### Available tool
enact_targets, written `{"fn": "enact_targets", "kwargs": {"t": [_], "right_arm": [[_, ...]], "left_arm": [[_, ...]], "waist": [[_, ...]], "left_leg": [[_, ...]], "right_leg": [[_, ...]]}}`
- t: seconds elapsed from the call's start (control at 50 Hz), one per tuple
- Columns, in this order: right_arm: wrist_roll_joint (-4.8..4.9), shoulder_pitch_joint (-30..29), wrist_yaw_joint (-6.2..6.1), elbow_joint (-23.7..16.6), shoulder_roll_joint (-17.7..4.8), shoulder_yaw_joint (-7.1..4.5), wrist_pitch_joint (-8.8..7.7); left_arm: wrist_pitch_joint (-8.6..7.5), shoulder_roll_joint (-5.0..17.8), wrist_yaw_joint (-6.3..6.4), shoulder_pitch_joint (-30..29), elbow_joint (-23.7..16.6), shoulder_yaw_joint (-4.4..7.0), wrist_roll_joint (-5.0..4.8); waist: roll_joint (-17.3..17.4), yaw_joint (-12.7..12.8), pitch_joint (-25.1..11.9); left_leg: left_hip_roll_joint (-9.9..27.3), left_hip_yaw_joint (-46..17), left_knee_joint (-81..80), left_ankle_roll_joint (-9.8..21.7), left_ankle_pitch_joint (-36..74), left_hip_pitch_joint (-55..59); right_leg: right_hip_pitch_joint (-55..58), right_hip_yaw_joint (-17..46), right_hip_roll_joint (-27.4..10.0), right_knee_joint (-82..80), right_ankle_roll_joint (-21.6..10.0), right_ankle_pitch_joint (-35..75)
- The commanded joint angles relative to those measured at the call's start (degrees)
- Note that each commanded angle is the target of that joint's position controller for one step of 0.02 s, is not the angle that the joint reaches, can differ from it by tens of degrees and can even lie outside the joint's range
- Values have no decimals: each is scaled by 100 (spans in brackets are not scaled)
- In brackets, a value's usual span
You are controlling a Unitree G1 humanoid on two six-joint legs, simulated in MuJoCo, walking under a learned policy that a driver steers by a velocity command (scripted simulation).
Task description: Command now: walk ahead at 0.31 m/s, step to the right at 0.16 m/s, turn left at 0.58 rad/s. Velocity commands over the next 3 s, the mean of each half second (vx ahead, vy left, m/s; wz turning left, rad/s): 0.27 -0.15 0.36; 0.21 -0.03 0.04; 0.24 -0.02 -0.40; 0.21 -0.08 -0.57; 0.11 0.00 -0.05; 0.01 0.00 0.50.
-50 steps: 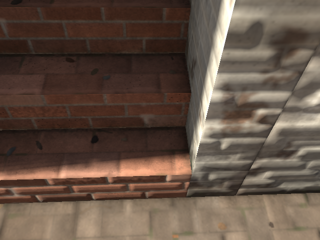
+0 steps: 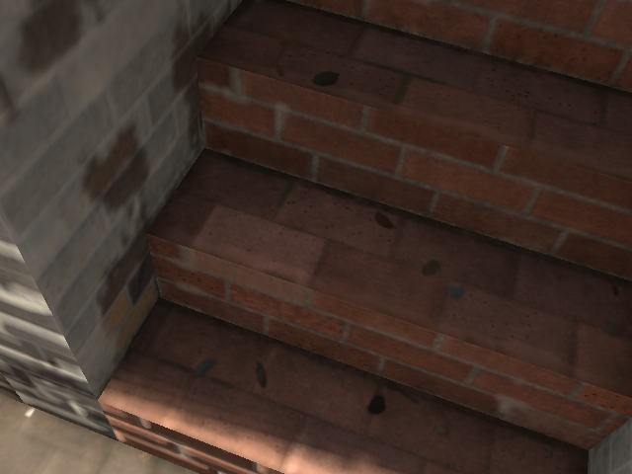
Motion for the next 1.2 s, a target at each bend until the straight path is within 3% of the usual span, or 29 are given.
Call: {"fn": "enact_targets", "kwargs": {"t": [0.02, 0.04, 0.06, 0.08, 0.12, 0.16, 0.18, 0.2, 0.22, 0.28, 0.34, 0.36, 0.38, 0.4, 0.42, 0.44, 0.46, 0.5, 0.56, 0.6, 0.64, 0.68, 0.72, 0.74, 0.82, 0.94, 1.06, 1.12, 1.2], "right_arm": [[-177, 503, -265, -354, -1030, -226, -154], [-103, 687, -374, -311, -1144, -239, -113], [-64, 678, -411, -370, -1157, -222, -81], [-77, 541, -455, -398, -1128, -210, -63], [-143, 547, -531, -553, -1271, -236, 43], [-162, 645, -520, -582, -1122, -182, 67], [-10, 676, -378, -266, -533, -12, 56], [-232, 390, -420, -604, -859, -87, 58], [-259, 561, -469, -530, -956, -118, 68], [-181, 248, -582, -556, -953, -114, 69], [-139, -426, -526, -689, -828, -42, -13], [-121, -580, -498, -724, -860, -56, -19], [-142, -653, -421, -695, -752, -10, -42], [-2, -232, -282, -319, -418, 70, -29], [-141, 421, -344, -325, 73, 163, -11], [-244, 1080, -358, -22, -19, 123, 42], [-296, 1068, -335, 87, -143, 104, 126], [-316, 462, -277, 48, -434, 57, 221], [-192, -239, -199, -63, -223, 186, 360], [-119, -453, -238, -3, -146, 245, 397], [-101, -409, -257, 82, -72, 297, 374], [-161, -356, -266, 209, -70, 343, 304], [-278, -387, -197, 285, -173, 392, 258], [-278, -399, -147, 264, -68, 418, 208], [-204, -359, -119, 309, -73, 457, 54], [-184, -184, -163, 292, -46, 484, -60], [-225, -312, -293, -91, -415, 373, -92], [-258, -317, -374, -335, -634, 261, -1], [-253, -646, -437, -627, -554, 236, 72]], "left_arm": [[22, 759, 27, -101, -190, 155, 4], [124, 687, 13, 389, -65, 155, 39], [188, 636, -10, 420, -71, 145, 44], [197, 542, -3, 227, -167, 102, 24], [377, 554, -35, 63, -194, 66, 141], [389, 618, -43, -156, -255, 63, 79], [148, 221, 4, -704, -658, -95, -86], [247, 415, 68, -673, -450, -42, -87], [272, 452, 88, -582, -428, -55, -46], [279, 438, 179, 44, -302, -82, -118], [318, 621, 323, 684, -190, -9, -224], [258, 700, 347, 1079, -56, 37, -236], [225, 551, 340, 1927, 311, 28, -249], [-39, 216, 277, 1851, 339, -120, -82], [-264, 525, 130, 1891, 508, -131, -148], [-375, 545, 47, 1917, 625, -144, -161], [-399, 411, 25, 1217, 450, -178, -190], [-324, 101, 122, 301, 157, -315, -203], [-144, 387, 248, 620, 301, -325, -179], [-10, 499, 310, 1054, 377, -291, -190], [73, 476, 330, 1057, 354, -285, -253], [95, 409, 310, 987, 333, -278, -323], [31, 202, 207, 1158, 338, -308, -389], [39, 220, 203, 1135, 438, -309, -342], [52, 243, 172, 993, 472, -278, -225], [72, 263, 210, 1003, 616, -250, -302], [124, 420, 223, 619, 431, -153, -380], [140, 346, 214, 277, 158, -127, -344], [268, 226, 221, 513, 59, -100, -178]], "waist": [[273, -213, -355], [211, -66, -864], [294, -6, -951], [202, 14, -768], [488, -117, -563], [580, -242, -308], [1503, -58, -719], [972, -328, 75], [772, -341, -44], [1057, -27, -656], [1517, 391, -623], [1347, 556, -614], [1161, 913, -641], [562, 937, -286], [262, 170, -236], [472, -132, -629], [395, -355, -488], [33, -353, -341], [-351, -101, -449], [-603, 201, -598], [-718, 190, -574], [-495, 114, -416], [222, 352, -193], [261, 266, 28], [586, 285, 81], [658, 278, -4], [599, 148, -264], [901, 88, -376], [1060, 251, -252]], "left_leg": [[2379, -2095, 271, 226, 5063, 1772], [2429, -1943, 616, 125, 6048, 1980], [2321, -1835, 727, 89, 6048, 1829], [2137, -1685, 653, 45, 5671, 1361], [1860, -1663, 871, 19, 5489, 1056], [1736, -1666, 794, 48, 5261, 898], [1101, -1277, 114, 425, 2534, 399], [1479, -1746, 381, 385, 3783, 722], [1605, -1724, 582, 281, 4591, 986], [1563, -1365, 1174, -60, 7190, 1117], [1456, -1449, 1654, -264, 8136, 727], [1410, -1527, 2075, -241, 7554, 784], [1140, -1356, 2904, -271, 6293, 549], [102, -733, 4621, -388, 370, -1014], [-163, -584, 5895, -465, -2472, -1659], [-10, -752, 6129, -517, -2419, -1214], [225, -605, 6035, -593, -2185, -1022], [352, -280, 5494, -773, -1820, -621], [452, 271, 3108, -838, -1963, -127], [376, 564, 2132, -821, -2071, -79], [471, 579, 964, -765, -1340, 141], [661, 448, -116, -710, -71, 760], [1076, -121, 74, -586, 3, 575], [1149, -202, -64, -492, -321, 177], [1158, -247, -333, -482, -168, -153], [1227, -262, -317, -474, 242, -75], [1340, -41, 38, -427, 703, 250], [1758, -272, 12, -112, 848, 392], [2482, -300, 80, 603, 1341, -272]], "right_leg": [[-1343, 315, 39, 223, 45, 28], [-1249, 415, 32, 835, 48, 136], [-1208, 501, 39, 1127, 44, 151], [-1101, 459, 53, 1067, 17, 343], [-1229, 307, 176, 1788, 36, 288], [-1268, 209, 258, 1750, 70, 204], [-444, -8, 255, 840, 101, 38], [-1042, -108, 408, 1002, 199, -60], [-1080, -89, 357, 732, 212, -68], [-7, -254, 510, 246, -20, -432], [1507, -323, 518, -1688, -380, -35], [1833, -361, 501, -2479, -457, 396], [2548, -394, 457, -3590, -623, 1486], [3583, 637, -539, -4027, -1042, 4203], [3399, 1473, -1568, -2873, -1287, 7959], [2813, 1436, -1954, -2884, -1904, 7914], [2191, 1265, -1812, -3053, -2052, 6441], [1340, 801, -1307, -3265, -1767, 4986], [1554, 266, -796, -3279, -1212, 4315], [2150, 633, -771, -3279, -1024, 3323], [2232, 896, -792, -3383, -868, 1924], [1901, 991, -739, -3471, -604, 920], [1711, 662, -388, -3703, -329, -47], [1912, 501, -280, -3690, -287, -317], [2341, 406, -289, -3505, -321, 374], [2411, 365, -307, -3449, -349, 643], [1970, 459, -99, -2887, -450, 1195], [1355, 302, 207, -2082, -367, 593], [1129, 197, 231, -614, -369, -1273]]}}
Next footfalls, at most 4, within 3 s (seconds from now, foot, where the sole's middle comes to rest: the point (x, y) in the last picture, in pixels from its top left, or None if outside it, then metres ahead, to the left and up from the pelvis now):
0.40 right None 0.19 -0.11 -0.79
0.70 left None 0.12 0.08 -0.79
1.64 left None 0.20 0.06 -0.79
2.00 right None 0.09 -0.18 -0.79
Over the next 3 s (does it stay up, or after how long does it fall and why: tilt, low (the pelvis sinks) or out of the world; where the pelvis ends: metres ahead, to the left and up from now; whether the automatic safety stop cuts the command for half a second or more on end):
stays up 0.04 -0.04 -0.02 its command is cut before an obstacle after 0.2 s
